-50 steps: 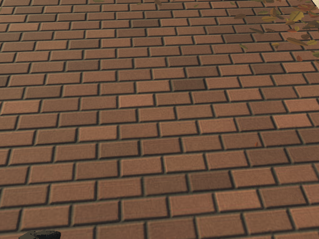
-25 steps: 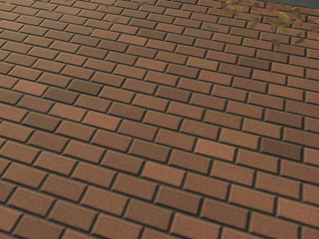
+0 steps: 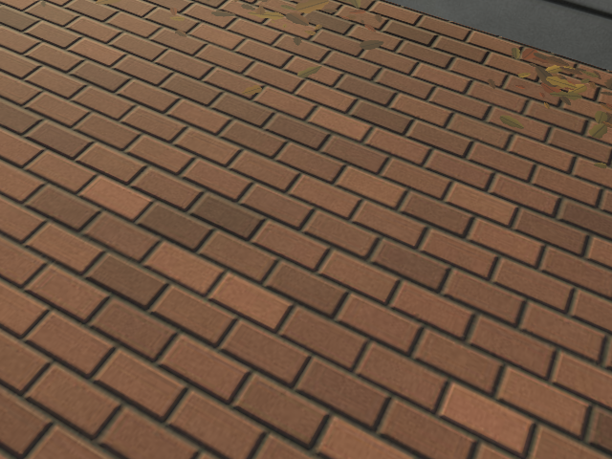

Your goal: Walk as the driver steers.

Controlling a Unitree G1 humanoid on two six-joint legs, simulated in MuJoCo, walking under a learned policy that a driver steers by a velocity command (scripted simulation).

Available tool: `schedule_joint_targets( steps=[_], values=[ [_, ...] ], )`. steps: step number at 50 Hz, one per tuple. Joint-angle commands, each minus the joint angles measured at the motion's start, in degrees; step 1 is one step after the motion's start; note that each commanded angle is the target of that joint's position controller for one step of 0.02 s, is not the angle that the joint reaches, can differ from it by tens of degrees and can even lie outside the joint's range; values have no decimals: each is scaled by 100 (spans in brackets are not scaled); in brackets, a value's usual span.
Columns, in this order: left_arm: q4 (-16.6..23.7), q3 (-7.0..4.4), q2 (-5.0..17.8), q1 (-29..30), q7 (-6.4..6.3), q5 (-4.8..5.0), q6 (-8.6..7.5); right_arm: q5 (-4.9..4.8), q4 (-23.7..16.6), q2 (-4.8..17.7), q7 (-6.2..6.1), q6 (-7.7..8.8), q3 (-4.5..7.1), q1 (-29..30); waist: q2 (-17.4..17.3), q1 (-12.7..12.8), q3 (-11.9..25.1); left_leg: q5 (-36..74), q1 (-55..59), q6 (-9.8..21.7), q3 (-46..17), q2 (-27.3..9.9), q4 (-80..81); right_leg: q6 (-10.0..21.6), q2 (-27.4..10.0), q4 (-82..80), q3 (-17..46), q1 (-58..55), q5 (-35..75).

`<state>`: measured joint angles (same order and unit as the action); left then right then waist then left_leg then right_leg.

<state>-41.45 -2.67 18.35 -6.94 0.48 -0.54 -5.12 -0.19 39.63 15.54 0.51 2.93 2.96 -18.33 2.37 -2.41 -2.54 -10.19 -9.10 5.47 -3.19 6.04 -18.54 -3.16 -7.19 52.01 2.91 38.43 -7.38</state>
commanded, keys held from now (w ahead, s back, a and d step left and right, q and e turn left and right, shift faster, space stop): w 0.32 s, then w+q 0.68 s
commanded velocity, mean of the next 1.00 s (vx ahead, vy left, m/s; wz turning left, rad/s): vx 0.50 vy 0.00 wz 0.34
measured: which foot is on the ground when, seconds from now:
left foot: down 0.00-0.26, up 0.28-0.78, down 0.80-1.00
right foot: up 0.00-0.22, down 0.24-0.78, up 0.80-1.00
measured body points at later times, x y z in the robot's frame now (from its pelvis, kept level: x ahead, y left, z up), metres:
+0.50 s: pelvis +0.30 -0.07 +0.00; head +0.32 -0.07 +0.45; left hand +0.34 +0.21 -0.12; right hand +0.45 -0.33 -0.11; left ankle +0.35 +0.10 -0.67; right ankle +0.30 -0.15 -0.75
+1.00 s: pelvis +0.58 +0.03 +0.00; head +0.61 +0.06 +0.44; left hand +0.64 +0.34 -0.10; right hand +0.76 -0.20 -0.10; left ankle +0.57 +0.10 -0.75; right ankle +0.67 -0.12 -0.67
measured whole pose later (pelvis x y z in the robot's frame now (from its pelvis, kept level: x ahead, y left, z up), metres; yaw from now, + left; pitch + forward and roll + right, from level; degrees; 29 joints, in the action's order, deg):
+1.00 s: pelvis +0.58 +0.03 +0.00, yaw +21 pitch +2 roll +0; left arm -41.9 -2.3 17.9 -8.2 0.5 -0.6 -6.0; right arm -0.5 39.4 16.2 0.8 2.6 3.9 -17.5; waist 1.7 -1.6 -2.5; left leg -9.0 -13.8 6.1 -3.2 6.8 -21.7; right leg -1.9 -5.3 60.2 3.7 33.3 -17.4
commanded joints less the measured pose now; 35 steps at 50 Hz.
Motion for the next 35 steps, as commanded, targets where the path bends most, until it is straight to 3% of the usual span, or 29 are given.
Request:
schedule_joint_targets(
  steps=[1,5,8,10,11,12,13,14,15,16,17,18,19,21,25,28,30,33,35],
  values=[
    [335,-26,236,310,35,16,-47,-22,-259,952,-84,114,245,121,-551,-11,164,1380,-271,784,-644,-1228,746,-52,146,-1088,-137,-439,1231],
    [511,-7,247,932,141,109,-109,-73,42,1036,-77,109,257,-303,-573,-276,-102,837,118,732,-826,-1493,698,107,325,-1939,-129,-493,1627],
    [605,-44,354,1008,225,91,-146,-76,215,1052,-103,34,277,-475,-640,-226,-136,1298,888,641,-1047,-1824,325,362,383,-2271,-75,-259,1022],
    [557,-87,439,721,236,83,-156,-76,260,1097,-122,-22,299,-427,-767,-44,1,2182,1143,515,-1061,-1863,-35,544,521,-2361,-211,-666,490],
    [442,-159,552,257,208,69,-163,-71,250,1114,-127,-49,296,-318,-784,240,294,3185,1127,412,-918,-1701,-576,684,709,-2490,-404,-1375,425],
    [245,-268,780,-535,169,43,-167,-29,220,997,-131,-68,236,-283,-680,624,915,3541,782,248,-667,-1390,-1588,901,609,-2401,-367,-2638,705],
    [146,-359,1187,-1452,141,-24,-160,98,96,690,-138,-50,112,-532,34,832,1875,1984,-550,0,-439,-898,-3385,1408,-496,-2080,941,-4577,923],
    [-66,-411,1306,-1833,187,25,-114,-31,142,239,-104,51,-11,-1227,1621,598,2501,-2077,-2491,-376,-331,1,-5137,2164,-1483,-2924,3577,-6115,-636],
    [-48,-269,781,-1813,188,164,-101,-120,161,806,-78,112,82,-761,920,839,2077,-2235,-3168,-340,-786,-286,-5652,1948,-1385,-3380,3845,-5946,-1758],
    [4,-210,625,-1364,153,150,-73,-195,-18,1009,-59,147,147,-105,469,822,1207,-1704,-3466,-321,-540,-589,-5628,1726,-1239,-3509,3016,-5165,-1665],
    [65,-178,555,-1002,130,66,-47,-154,-78,961,-69,163,129,226,1,691,714,-1241,-3322,-329,-358,-840,-5386,1619,-1054,-3636,2364,-4348,-1056],
    [75,-144,444,-792,120,5,-55,-100,-85,886,-67,155,147,310,-53,536,422,-935,-3138,-354,-334,-1019,-5052,1591,-882,-3789,1917,-3771,-499],
    [68,-112,349,-695,110,-52,-89,-104,-37,801,-59,115,156,167,125,374,404,-733,-2800,-370,-365,-1163,-4863,1531,-737,-3935,1568,-3437,-155],
    [-17,-115,309,-664,105,-20,-150,-146,81,591,-65,9,131,-46,274,268,368,-616,-2582,-437,-340,-1203,-4612,1543,-628,-4193,1003,-3132,239],
    [-219,-193,525,-741,56,-12,-187,-88,-60,469,-86,-58,109,375,118,315,115,300,-3079,-577,-418,-1223,-3764,1530,-628,-4468,182,-3145,1078],
    [-274,-189,568,-697,3,7,-145,-93,-154,374,11,13,75,796,115,448,27,1312,-2829,-553,-113,-1160,-2661,1305,-386,-4539,-529,-3166,1339],
    [-374,-205,641,-897,-32,27,-109,-86,-300,263,83,40,27,1235,38,643,-88,1635,-2735,-509,118,-1114,-2141,1254,-445,-4561,-749,-3312,1349],
    [-538,-245,744,-1162,-55,90,17,-102,-540,247,186,36,15,1657,-31,765,-237,1442,-2998,-387,257,-1055,-1709,1223,-691,-4368,-902,-3993,1649],
    [-579,-280,827,-1169,-78,139,124,-99,-687,312,255,29,49,1754,20,685,-224,937,-3006,-239,429,-934,-1559,1139,-827,-4024,-1018,-4415,2472]
  ],
)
